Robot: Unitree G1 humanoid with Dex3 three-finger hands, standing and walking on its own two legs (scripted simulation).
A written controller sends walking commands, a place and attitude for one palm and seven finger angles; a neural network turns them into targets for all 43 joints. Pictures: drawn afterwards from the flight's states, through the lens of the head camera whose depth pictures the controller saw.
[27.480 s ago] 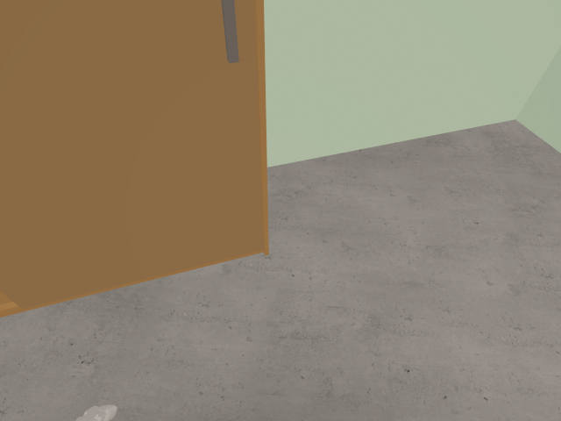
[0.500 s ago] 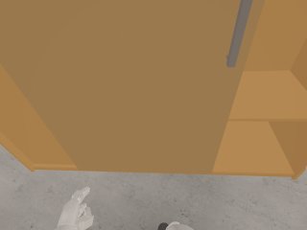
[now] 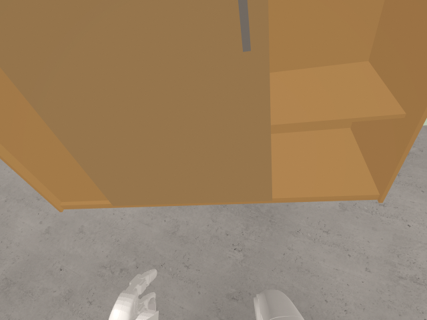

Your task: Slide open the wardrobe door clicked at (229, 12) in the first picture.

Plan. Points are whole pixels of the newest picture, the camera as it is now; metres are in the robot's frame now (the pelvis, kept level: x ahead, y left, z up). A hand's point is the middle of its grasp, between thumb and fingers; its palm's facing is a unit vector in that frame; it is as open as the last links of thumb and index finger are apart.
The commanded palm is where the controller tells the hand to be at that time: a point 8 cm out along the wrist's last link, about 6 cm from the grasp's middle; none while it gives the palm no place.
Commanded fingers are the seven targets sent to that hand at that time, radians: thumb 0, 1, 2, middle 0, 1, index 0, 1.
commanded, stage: stop stepping back and stand still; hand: right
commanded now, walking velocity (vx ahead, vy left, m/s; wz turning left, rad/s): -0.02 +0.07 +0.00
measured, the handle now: (242, 0) +0.80 -0.11 +0.27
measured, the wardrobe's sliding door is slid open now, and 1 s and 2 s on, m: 0.52 0.52 0.52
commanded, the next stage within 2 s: let the arm hang, fingers relaxed in 1.04 s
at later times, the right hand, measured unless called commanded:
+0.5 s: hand out of the picture -0.02 -0.41 +0.23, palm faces +0.52 +0.75 -0.41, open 7.4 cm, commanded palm -0.07 -0.44 +0.20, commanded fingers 0.00 -0.90 -0.90 0.20 0.30 0.20 0.30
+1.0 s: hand out of the picture -0.05 -0.48 +0.20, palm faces +0.40 +0.73 -0.56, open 7.4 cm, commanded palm -0.11 -0.51 +0.20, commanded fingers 0.00 -0.90 -0.90 0.20 0.30 0.20 0.30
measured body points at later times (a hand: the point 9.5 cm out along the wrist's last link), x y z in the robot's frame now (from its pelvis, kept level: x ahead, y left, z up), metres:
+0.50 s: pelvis -0.20 -0.14 +0.00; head -0.23 -0.17 +0.45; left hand -0.01 +0.10 -0.06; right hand -0.05 -0.45 +0.25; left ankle -0.26 -0.05 -0.72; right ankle -0.14 -0.23 -0.63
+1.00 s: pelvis -0.25 -0.21 +0.02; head -0.25 -0.22 +0.47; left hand -0.11 +0.01 -0.07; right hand -0.08 -0.52 +0.23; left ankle -0.28 -0.11 -0.72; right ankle -0.17 -0.33 -0.70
